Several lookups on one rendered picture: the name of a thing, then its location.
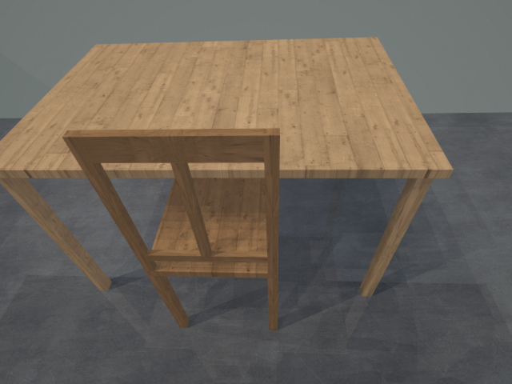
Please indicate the chair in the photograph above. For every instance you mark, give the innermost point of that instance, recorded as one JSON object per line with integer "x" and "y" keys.
{"x": 211, "y": 227}

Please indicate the table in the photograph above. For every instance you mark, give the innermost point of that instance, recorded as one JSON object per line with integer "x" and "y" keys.
{"x": 341, "y": 106}

